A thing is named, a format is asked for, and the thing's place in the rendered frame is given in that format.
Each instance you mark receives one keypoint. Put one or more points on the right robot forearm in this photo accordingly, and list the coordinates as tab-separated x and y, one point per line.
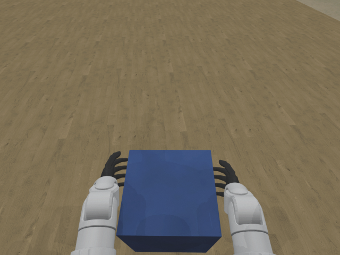
246	221

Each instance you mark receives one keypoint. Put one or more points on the right robot hand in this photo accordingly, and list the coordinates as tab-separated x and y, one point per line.
229	178

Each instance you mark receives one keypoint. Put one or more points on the carton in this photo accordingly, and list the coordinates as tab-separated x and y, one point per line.
169	202

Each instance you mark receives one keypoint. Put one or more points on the left robot forearm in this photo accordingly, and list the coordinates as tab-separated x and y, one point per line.
97	226

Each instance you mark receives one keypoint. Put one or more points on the left robot hand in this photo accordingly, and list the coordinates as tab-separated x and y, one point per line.
110	168

